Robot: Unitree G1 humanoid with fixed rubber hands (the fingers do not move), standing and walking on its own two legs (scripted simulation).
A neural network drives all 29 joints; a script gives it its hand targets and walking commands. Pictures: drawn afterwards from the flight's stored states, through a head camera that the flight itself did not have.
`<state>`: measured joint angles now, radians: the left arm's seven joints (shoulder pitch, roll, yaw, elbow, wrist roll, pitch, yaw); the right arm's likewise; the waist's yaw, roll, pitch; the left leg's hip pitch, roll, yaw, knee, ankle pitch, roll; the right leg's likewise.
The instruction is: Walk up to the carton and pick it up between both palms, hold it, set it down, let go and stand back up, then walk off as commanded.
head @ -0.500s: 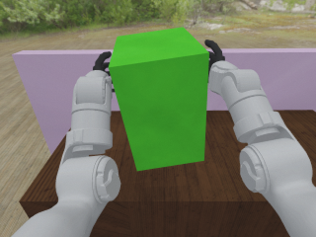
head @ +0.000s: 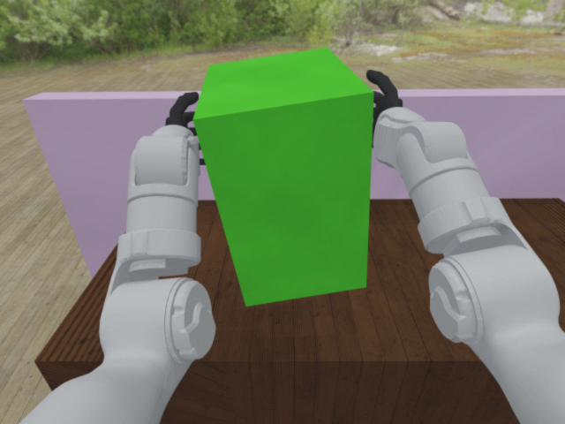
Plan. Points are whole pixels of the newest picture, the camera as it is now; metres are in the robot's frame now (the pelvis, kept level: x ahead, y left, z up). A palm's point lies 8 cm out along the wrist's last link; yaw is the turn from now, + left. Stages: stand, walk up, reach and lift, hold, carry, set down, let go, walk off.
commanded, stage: hold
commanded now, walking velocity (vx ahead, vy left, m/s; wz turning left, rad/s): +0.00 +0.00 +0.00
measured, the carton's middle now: (287, 175) +0.39 +0.00 +0.26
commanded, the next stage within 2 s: none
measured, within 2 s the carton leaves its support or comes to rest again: neither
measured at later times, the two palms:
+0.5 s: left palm (179, 141) +0.37 +0.14 +0.33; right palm (387, 125) +0.36 -0.13 +0.34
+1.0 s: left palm (181, 141) +0.37 +0.13 +0.33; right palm (389, 125) +0.36 -0.13 +0.34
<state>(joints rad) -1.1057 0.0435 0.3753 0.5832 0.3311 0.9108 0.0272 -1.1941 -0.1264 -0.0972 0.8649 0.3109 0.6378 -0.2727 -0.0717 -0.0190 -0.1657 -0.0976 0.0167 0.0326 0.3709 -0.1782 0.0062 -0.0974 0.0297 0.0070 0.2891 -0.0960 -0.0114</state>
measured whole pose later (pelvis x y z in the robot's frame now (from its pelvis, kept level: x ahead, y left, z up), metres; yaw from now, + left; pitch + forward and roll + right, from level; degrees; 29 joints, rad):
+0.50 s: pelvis +0.00 +0.00 +0.00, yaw +0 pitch -6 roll -1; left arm -1.12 0.05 0.38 0.60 0.33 0.91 0.03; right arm -1.21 -0.13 -0.09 0.88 0.32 0.63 -0.27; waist -0.07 -0.01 -0.17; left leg -0.10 0.02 0.03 0.37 -0.18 0.01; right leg -0.10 0.03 0.01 0.29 -0.10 -0.01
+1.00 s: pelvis +0.00 +0.00 +0.00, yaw +0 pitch -6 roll -1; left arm -1.14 0.05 0.38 0.65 0.33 0.89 0.02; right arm -1.21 -0.14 -0.09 0.90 0.32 0.64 -0.28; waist -0.07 -0.01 -0.17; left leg -0.10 0.02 0.03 0.37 -0.18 0.01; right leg -0.10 0.03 0.01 0.29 -0.10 -0.01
